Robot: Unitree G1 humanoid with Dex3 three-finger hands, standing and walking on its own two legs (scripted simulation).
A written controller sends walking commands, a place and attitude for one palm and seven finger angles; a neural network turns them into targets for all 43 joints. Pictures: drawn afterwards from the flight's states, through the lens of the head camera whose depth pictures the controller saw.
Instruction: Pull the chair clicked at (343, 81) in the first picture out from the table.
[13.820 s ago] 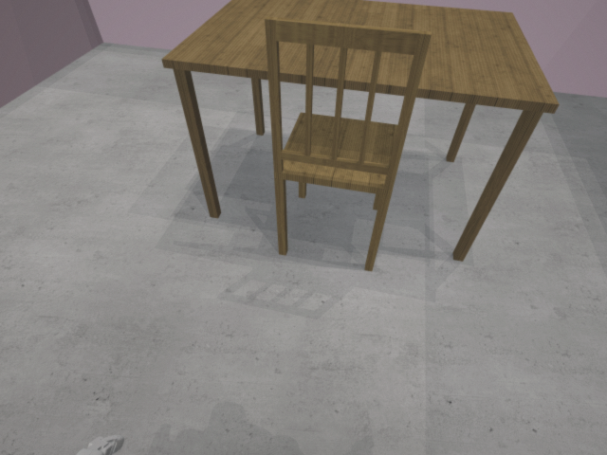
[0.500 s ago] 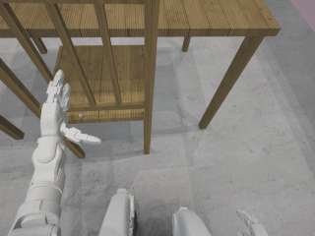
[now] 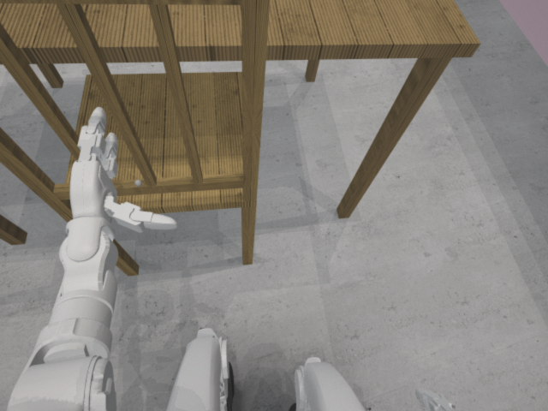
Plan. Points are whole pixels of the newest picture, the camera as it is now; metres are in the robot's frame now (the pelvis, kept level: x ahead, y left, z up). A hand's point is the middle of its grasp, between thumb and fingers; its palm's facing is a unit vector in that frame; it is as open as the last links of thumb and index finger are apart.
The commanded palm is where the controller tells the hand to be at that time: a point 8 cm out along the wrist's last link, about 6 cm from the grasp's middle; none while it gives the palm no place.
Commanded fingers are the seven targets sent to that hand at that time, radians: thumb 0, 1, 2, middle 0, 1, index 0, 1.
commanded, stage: push the fingers through the gap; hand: left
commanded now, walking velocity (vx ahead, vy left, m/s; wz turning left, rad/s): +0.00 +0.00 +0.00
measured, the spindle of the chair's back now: (122, 119) +0.51 +0.23 +0.06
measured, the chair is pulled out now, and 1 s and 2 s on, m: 0.00 0.00 0.01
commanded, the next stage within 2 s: hook a spindle and tug to test in 0.76 s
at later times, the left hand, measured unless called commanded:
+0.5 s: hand (137, 153) +0.47 +0.21 +0.04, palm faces +0.14 -0.99 -0.05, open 16.9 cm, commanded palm +0.44 +0.24 +0.03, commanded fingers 0.00 -0.50 0.30 -0.06 -0.08 -0.06 -0.08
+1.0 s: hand (141, 163) +0.46 +0.20 +0.03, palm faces +0.12 -0.99 -0.03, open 16.8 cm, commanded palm +0.44 +0.23 +0.03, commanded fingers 0.00 -0.50 0.30 -0.20 -0.52 -0.20 -0.52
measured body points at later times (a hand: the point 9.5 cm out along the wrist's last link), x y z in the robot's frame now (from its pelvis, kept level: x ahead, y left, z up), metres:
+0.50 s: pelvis +0.00 +0.00 -0.01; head +0.14 +0.02 +0.42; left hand +0.46 +0.26 +0.04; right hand +0.05 -0.27 -0.13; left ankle +0.09 +0.10 -0.61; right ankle -0.03 -0.12 -0.61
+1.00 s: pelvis +0.00 +0.00 +0.00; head +0.13 +0.02 +0.43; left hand +0.45 +0.25 +0.03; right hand +0.07 -0.27 -0.12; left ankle +0.09 +0.10 -0.61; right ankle -0.03 -0.12 -0.61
